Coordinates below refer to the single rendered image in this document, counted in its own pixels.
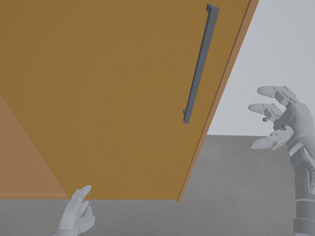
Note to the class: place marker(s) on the handle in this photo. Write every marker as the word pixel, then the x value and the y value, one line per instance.
pixel 205 44

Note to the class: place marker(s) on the robot right forearm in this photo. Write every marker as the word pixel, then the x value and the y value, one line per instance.
pixel 302 158

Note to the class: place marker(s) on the robot right hand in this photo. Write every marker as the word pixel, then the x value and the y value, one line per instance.
pixel 297 117

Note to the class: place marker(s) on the wardrobe door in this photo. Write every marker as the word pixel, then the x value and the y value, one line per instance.
pixel 22 168
pixel 99 86

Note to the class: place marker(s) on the robot left hand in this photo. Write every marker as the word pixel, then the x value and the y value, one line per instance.
pixel 73 210

